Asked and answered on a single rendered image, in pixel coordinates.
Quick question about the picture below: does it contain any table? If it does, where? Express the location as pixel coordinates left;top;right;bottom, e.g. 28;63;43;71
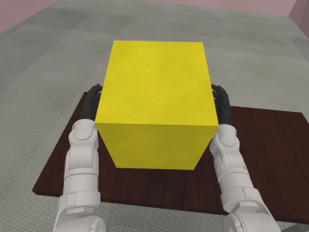
32;92;309;232

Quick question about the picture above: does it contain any right robot forearm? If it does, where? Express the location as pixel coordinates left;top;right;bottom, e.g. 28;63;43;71
210;124;281;232

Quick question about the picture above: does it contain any left robot hand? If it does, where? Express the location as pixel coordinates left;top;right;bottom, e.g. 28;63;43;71
78;84;103;121

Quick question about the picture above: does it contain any right robot hand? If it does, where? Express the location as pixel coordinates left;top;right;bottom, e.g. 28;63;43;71
211;84;232;126

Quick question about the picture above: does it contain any robot right upper arm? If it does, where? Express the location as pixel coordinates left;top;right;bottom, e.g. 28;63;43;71
223;212;280;232

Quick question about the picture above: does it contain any carton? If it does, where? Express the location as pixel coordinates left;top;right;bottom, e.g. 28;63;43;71
95;41;219;170

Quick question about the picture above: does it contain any left robot forearm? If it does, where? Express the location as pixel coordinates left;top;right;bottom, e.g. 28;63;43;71
52;119;100;232

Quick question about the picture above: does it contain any robot left upper arm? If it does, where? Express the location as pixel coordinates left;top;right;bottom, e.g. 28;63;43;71
54;216;106;232

